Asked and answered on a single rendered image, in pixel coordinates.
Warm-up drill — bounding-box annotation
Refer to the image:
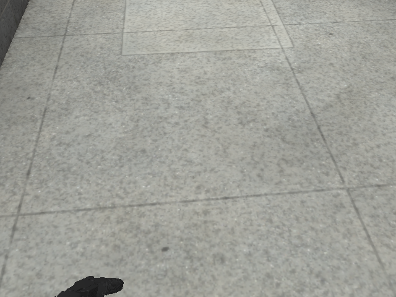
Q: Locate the left robot hand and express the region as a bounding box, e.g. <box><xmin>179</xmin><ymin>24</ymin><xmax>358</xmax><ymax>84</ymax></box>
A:
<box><xmin>55</xmin><ymin>276</ymin><xmax>124</xmax><ymax>297</ymax></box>

